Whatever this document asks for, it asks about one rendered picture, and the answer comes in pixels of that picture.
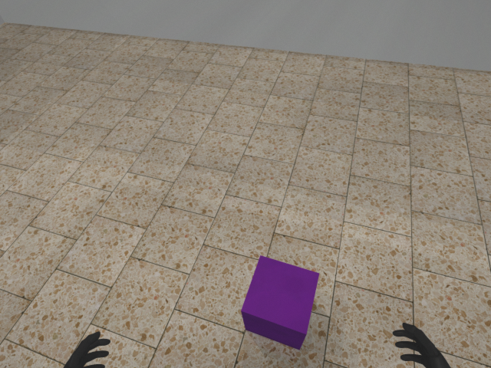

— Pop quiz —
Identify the right robot hand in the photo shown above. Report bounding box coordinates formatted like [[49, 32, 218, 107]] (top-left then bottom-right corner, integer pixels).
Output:
[[393, 323, 451, 368]]

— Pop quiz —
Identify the carton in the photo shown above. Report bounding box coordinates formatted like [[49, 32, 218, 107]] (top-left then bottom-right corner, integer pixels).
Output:
[[241, 255, 319, 350]]

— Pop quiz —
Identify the left robot hand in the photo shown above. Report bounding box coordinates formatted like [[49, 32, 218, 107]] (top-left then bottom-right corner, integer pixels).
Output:
[[64, 331, 110, 368]]

